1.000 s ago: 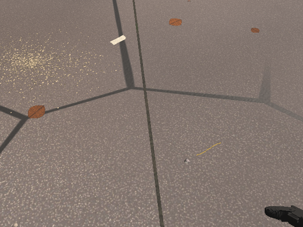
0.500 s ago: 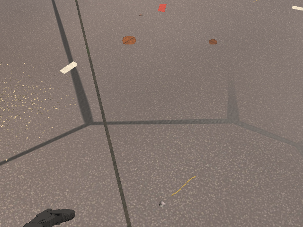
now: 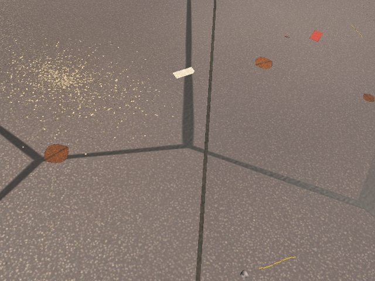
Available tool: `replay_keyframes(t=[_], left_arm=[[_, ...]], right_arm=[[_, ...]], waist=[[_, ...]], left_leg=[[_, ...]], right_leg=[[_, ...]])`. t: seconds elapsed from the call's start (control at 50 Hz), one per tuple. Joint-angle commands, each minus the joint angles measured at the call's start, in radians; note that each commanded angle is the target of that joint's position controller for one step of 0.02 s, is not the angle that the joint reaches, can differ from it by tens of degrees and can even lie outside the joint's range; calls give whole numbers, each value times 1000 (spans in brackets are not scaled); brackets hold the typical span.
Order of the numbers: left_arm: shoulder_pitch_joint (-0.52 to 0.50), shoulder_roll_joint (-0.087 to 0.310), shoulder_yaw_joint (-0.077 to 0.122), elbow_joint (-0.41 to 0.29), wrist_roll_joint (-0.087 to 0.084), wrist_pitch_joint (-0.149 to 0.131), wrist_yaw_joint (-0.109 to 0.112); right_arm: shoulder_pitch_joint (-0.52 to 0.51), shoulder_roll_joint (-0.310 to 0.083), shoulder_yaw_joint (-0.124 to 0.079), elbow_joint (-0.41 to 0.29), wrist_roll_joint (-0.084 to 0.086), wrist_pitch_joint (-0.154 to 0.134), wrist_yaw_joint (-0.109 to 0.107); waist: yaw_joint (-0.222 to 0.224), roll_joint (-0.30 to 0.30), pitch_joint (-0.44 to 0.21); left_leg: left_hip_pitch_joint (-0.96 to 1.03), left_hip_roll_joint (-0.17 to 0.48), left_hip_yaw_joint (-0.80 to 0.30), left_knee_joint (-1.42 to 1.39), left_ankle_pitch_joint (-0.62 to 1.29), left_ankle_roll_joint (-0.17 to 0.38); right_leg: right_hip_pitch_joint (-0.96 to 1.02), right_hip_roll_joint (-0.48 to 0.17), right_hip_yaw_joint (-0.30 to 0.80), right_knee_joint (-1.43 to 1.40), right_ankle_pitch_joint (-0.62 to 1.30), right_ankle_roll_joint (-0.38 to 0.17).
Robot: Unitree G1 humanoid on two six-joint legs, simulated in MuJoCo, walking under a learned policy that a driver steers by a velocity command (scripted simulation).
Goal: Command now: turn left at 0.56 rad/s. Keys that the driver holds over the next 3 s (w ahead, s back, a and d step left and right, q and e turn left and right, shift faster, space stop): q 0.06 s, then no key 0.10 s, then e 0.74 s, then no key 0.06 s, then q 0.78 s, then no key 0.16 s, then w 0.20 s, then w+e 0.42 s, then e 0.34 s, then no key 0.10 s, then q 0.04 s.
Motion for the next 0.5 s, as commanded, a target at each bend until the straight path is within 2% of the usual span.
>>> replay_keyframes(t=[0.02, 0.06, 0.1, 0.16, 0.24, 0.28, 0.3, 0.32, 0.34, 0.36, 0.38, 0.42, 0.46, 0.5], left_arm=[[-15, 86, 28, -59, 0, -18, 6], [-21, 69, 22, -60, -10, -24, 3], [-31, 56, 13, -58, -13, -26, -1], [-37, 51, 4, -54, -15, -27, -13], [5, 45, -9, -27, -17, -29, -31], [42, 23, -20, -7, -11, -37, -42], [36, 49, -19, -10, 0, -39, -43], [32, 128, -7, -25, 6, -40, -38], [-2, 177, 5, -21, -7, -38, -37], [-15, 155, 5, -29, -15, -38, -41], [-16, 137, 0, -28, -14, -40, -41], [-14, 144, 1, -30, -19, -47, -38], [6, 146, 4, -30, -23, -45, -30], [10, 144, 7, -40, -26, -34, -21]], right_arm=[[-58, -152, -34, -87, 11, -23, -18], [-36, -155, -37, -89, 13, -20, -25], [-28, -156, -37, -90, 14, -15, -30], [-33, -160, -37, -88, 5, -7, -29], [-71, -93, -5, -65, -9, -7, -10], [-83, -70, 10, -35, -4, -12, -1], [-48, -72, 10, -16, -9, -21, 1], [-22, -87, 6, -14, -27, -31, 2], [7, -90, 1, -15, -33, -38, 0], [-50, -107, -3, -16, -33, -38, -10], [-91, -119, -12, -23, -23, -34, -20], [-103, -103, -18, -30, -13, -18, -35], [-96, -85, -23, -34, -9, -13, -36], [-84, -72, -29, -34, -5, -17, -31]], waist=[[27, 168, -125], [17, 158, -138], [3, 163, -144], [-14, 188, -136], [-13, 181, -131], [25, 148, -106], [15, 120, -98], [-21, 31, -102], [-71, -78, -98], [-31, -100, -82], [-17, -106, -68], [-9, -136, -60], [-1, -135, -72], [3, -110, -84]], left_leg=[[161, 218, -285, -209, 343, 161], [211, 206, -284, -195, 372, 164], [249, 206, -286, -185, 357, 165], [206, 204, -298, -182, 309, 176], [130, 202, -276, -169, 298, 175], [83, 167, -240, -154, 232, 131], [69, 135, -225, -148, 170, 86], [51, 72, -171, -83, 75, 36], [66, -8, -85, -72, 13, -8], [112, -20, -49, -46, 13, -40], [122, -18, -32, -22, 19, -45], [112, -21, -15, 7, 27, -39], [100, -26, -5, 18, 11, -33], [112, -21, 1, 11, 15, -26]], right_leg=[[-94, 2, 68, 108, 71, 16], [-97, 13, 72, 28, 99, 28], [-80, 9, 72, -83, 113, 41], [24, 3, 62, -206, 99, 47], [208, -26, 35, -372, 105, 32], [342, -15, 13, -615, 295, 7], [389, -33, 50, -661, 396, -12], [411, -120, 147, -629, 600, -47], [352, -142, 182, -602, 571, -112], [272, -146, 230, -643, 445, -147], [244, -148, 257, -664, 399, -150], [236, -147, 294, -663, 403, -154], [244, -146, 329, -648, 403, -166], [229, -130, 343, -622, 393, -167]])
